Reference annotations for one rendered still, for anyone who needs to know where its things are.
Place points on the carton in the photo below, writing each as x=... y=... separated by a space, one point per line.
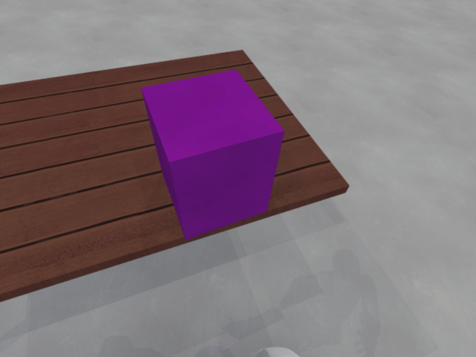
x=218 y=147

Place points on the table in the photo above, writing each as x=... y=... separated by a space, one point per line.
x=81 y=186

